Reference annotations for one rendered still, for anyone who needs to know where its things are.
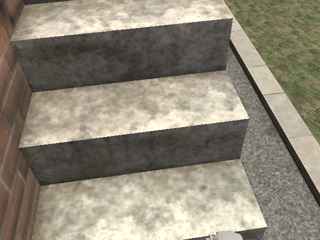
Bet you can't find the robot right thigh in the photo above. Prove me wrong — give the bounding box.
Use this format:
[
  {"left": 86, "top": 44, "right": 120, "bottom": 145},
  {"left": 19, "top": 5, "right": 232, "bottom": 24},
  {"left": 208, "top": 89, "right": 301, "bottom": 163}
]
[{"left": 205, "top": 230, "right": 242, "bottom": 240}]

